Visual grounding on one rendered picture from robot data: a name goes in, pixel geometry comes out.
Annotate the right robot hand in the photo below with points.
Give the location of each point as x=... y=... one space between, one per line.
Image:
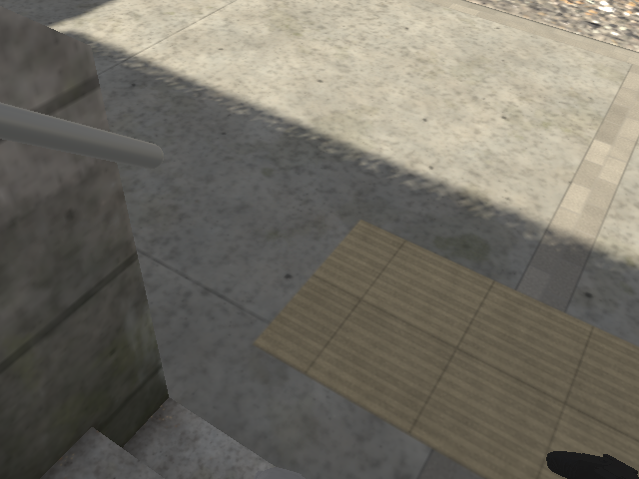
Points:
x=572 y=465

